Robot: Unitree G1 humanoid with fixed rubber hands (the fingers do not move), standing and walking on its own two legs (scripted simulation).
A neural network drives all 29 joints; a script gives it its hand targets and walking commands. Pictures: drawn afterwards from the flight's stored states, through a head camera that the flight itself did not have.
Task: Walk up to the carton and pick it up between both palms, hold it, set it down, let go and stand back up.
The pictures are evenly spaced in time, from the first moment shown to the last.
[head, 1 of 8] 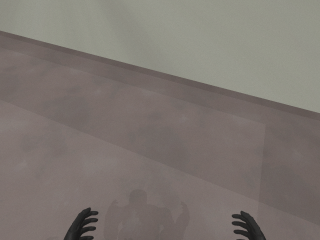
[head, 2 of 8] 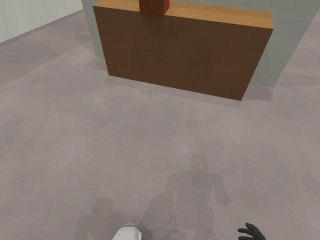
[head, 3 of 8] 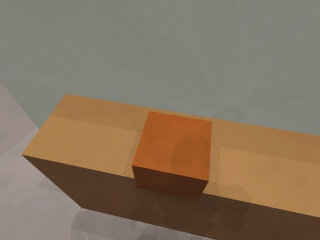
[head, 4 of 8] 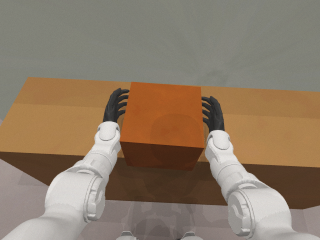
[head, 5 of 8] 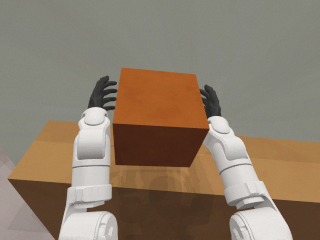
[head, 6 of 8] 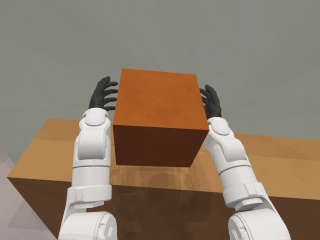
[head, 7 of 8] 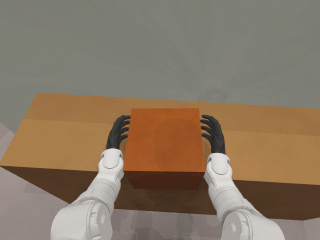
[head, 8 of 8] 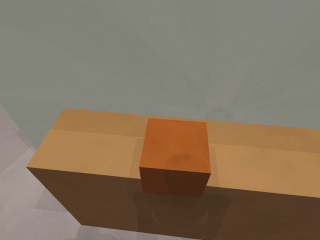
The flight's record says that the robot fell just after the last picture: no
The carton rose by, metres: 0.22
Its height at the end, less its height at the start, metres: +0.00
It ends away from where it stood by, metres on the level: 0.02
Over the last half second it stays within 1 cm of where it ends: yes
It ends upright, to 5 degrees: yes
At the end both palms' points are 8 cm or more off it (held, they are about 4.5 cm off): yes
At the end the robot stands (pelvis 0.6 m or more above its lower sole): yes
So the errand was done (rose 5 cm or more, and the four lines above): yes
